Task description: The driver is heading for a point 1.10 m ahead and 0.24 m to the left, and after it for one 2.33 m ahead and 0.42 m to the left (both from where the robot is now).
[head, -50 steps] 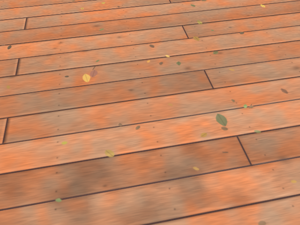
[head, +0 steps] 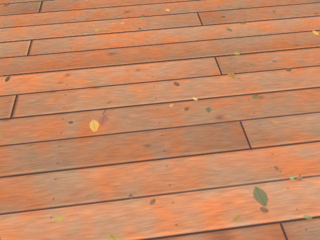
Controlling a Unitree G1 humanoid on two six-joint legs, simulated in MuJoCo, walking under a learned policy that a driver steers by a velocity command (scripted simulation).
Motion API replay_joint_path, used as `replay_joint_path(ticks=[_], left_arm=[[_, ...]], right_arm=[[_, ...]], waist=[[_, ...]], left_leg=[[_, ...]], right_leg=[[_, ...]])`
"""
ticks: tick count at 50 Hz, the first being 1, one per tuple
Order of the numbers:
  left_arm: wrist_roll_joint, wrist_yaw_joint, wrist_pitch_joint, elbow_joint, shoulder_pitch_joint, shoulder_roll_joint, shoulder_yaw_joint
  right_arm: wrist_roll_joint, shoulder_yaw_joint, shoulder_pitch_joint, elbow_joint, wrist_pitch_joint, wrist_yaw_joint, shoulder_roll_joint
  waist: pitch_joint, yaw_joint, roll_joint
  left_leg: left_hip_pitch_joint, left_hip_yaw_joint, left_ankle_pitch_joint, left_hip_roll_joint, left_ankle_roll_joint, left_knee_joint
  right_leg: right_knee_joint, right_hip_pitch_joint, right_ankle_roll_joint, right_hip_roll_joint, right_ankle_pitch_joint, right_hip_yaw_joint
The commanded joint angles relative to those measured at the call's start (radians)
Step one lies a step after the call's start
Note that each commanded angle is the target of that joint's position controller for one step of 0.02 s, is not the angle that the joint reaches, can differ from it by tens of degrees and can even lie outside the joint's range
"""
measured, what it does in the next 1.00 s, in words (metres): walks ahead, turning left: left foot, then right foot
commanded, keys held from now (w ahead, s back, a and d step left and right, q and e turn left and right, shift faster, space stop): w+q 0.56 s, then w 0.44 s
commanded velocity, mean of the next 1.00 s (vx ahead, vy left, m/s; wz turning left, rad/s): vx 0.50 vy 0.00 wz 0.37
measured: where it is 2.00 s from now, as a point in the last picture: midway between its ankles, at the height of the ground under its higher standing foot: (122, 161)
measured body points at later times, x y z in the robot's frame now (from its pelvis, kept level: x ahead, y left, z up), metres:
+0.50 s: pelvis +0.29 +0.08 -0.01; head +0.33 +0.09 +0.44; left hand +0.34 +0.37 -0.13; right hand +0.47 -0.16 -0.12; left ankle +0.32 +0.15 -0.74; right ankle +0.28 -0.10 -0.65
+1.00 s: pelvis +0.60 +0.10 +0.00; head +0.63 +0.10 +0.44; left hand +0.58 +0.39 -0.12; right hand +0.79 -0.11 -0.13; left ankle +0.49 +0.20 -0.66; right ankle +0.67 +0.03 -0.74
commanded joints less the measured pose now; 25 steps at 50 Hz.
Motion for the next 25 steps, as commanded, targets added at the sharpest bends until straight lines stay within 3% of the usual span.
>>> replay_joint_path(ticks=[1, 6, 11, 12, 14, 15, 16, 17, 18, 19, 20, 21, 22, 23, 24, 25], left_arm=[[0.007, 0.02, -0.024, -0.044, -0.04, 0.123, 0.021], [0.002, 0.048, -0.017, -0.039, 0.004, 0.147, 0.019], [-0.012, 0.055, 0.02, -0.006, 0.11, 0.167, 0.025], [-0.015, 0.057, 0.031, -0.007, 0.112, 0.174, 0.028], [-0.016, 0.063, 0.048, -0.027, 0.082, 0.201, 0.036], [-0.015, 0.068, 0.056, -0.038, 0.069, 0.215, 0.04], [-0.013, 0.073, 0.065, -0.05, 0.051, 0.223, 0.042], [-0.015, 0.076, 0.065, -0.068, 0.037, 0.217, 0.037], [0.01, 0.061, 0.041, -0.11, 0.115, 0.111, 0.003], [-0.004, 0.04, -0.009, -0.137, 0.109, 0.077, -0.017], [-0.045, 0.026, -0.044, -0.169, -0.025, 0.164, 0.009], [-0.057, 0.024, -0.059, -0.19, -0.075, 0.166, 0.008], [-0.039, 0.031, -0.059, -0.181, -0.077, 0.158, 0.011], [-0.021, 0.037, -0.047, -0.175, -0.064, 0.168, 0.023], [-0.014, 0.037, -0.03, -0.178, -0.047, 0.163, 0.026], [-0.006, 0.038, -0.017, -0.185, -0.036, 0.149, 0.027]], right_arm=[[-0.007, -0.018, 0.053, -0.036, 0.016, -0.004, -0.047], [-0.014, -0.011, -0.105, -0.095, -0.002, 0.025, -0.026], [-0.012, 0.006, -0.254, -0.186, -0.003, 0.061, -0.008], [-0.011, 0.006, -0.266, -0.204, -0.003, 0.069, -0.012], [-0.008, -0.006, -0.24, -0.228, -0.001, 0.083, -0.039], [-0.007, -0.02, -0.182, -0.226, 0.002, 0.086, -0.065], [-0.004, -0.043, -0.058, -0.203, 0.004, 0.085, -0.107], [-0.002, -0.08, 0.112, -0.166, 0.007, 0.072, -0.177], [-0.007, -0.112, 0.215, -0.152, 0.017, 0.049, -0.296], [-0.011, -0.098, 0.207, -0.172, 0.009, 0.049, -0.282], [-0.025, -0.076, 0.201, -0.171, 0.004, 0.048, -0.203], [-0.022, -0.065, 0.136, -0.181, -0.002, 0.045, -0.16], [-0.019, -0.055, 0.057, -0.202, -0.004, 0.046, -0.131], [-0.024, -0.045, 0.002, -0.221, -0.005, 0.045, -0.102], [-0.03, -0.041, -0.018, -0.234, -0.004, 0.042, -0.097], [-0.025, -0.044, -0.02, -0.238, -0.004, 0.038, -0.109]], waist=[[0.031, -0.041, -0.097], [0.045, 0.006, -0.075], [0.081, 0.059, -0.052], [0.079, 0.055, -0.058], [0.034, 0.016, -0.098], [-0.016, -0.021, -0.126], [-0.086, -0.091, -0.136], [-0.174, -0.177, -0.102], [-0.3, -0.143, 0.12], [-0.427, -0.111, 0.161], [-0.34, -0.156, 0.082], [-0.219, -0.128, 0.027], [-0.142, -0.076, -0.06], [-0.101, -0.037, -0.063], [-0.088, -0.01, -0.045], [-0.08, 0.003, -0.038]], left_leg=[[-0.066, -0.067, 0.141, 0.038, -0.013, -0.081], [-0.071, 0.007, 0.378, 0.0, -0.019, -0.375], [-0.173, 0.068, 0.29, -0.019, 0.005, -0.504], [-0.175, 0.087, 0.238, -0.028, 0.016, -0.515], [-0.073, 0.149, 0.134, -0.081, 0.048, -0.524], [0.025, 0.181, 0.086, -0.121, 0.068, -0.513], [0.191, 0.196, 0.081, -0.164, 0.096, -0.533], [0.47, 0.128, 0.132, -0.163, 0.143, -0.6], [0.868, -0.314, 0.095, 0.096, 0.288, -0.605], [1.046, -0.798, 0.001, 0.252, 0.423, -0.797], [1.009, -0.673, 0.008, 0.209, 0.348, -0.831], [0.864, -0.512, 0.077, 0.169, 0.302, -0.835], [0.697, -0.397, 0.175, 0.123, 0.269, -0.85], [0.573, -0.32, 0.254, 0.087, 0.251, -0.873], [0.495, -0.294, 0.287, 0.066, 0.248, -0.897], [0.449, -0.271, 0.327, 0.054, 0.254, -0.912]], right_leg=[[-0.237, -0.054, -0.135, -0.287, 0.08, 0.165], [-0.248, 0.027, -0.091, -0.269, 0.166, 0.028], [-0.164, 0.266, -0.082, -0.332, 0.296, -0.026], [-0.129, 0.303, -0.077, -0.346, 0.365, -0.035], [-0.014, 0.33, -0.054, -0.352, 0.682, -0.07], [0.09, 0.329, -0.042, -0.35, 0.861, -0.086], [0.262, 0.29, -0.023, -0.332, 0.95, -0.103], [0.508, 0.135, 0.015, -0.29, 0.822, -0.116], [0.893, -0.275, 0.076, -0.164, 0.181, -0.108], [1.11, -0.532, 0.089, 0.004, -0.442, 0.111], [1.131, -0.645, 0.056, -0.067, -0.38, 0.214], [1.057, -0.658, 0.036, -0.115, -0.285, 0.2], [0.958, -0.599, 0.041, -0.155, -0.227, 0.189], [0.882, -0.522, 0.053, -0.182, -0.192, 0.186], [0.847, -0.463, 0.066, -0.193, -0.174, 0.187], [0.804, -0.441, 0.086, -0.192, -0.162, 0.176]])
Velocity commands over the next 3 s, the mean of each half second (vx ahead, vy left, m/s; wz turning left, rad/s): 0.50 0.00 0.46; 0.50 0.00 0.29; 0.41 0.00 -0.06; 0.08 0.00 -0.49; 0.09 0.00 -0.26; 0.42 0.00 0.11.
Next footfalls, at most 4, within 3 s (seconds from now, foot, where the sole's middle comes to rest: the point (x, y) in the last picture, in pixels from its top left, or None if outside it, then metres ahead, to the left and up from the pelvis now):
0.34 left None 0.36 0.16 -0.78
0.82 right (163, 195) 0.70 0.05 -0.78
1.36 left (95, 160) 0.88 0.39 -0.78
1.82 right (146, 149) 0.95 0.14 -0.78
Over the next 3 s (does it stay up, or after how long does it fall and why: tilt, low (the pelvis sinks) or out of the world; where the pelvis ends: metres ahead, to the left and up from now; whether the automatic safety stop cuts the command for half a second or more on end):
stays up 1.09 0.21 -0.01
